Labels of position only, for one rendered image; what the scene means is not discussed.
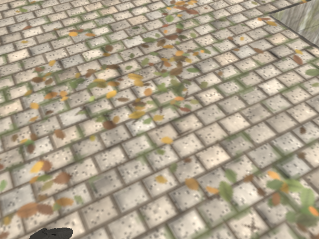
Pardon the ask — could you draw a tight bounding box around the left robot hand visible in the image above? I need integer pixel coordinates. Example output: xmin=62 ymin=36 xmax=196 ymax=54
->
xmin=29 ymin=227 xmax=73 ymax=239

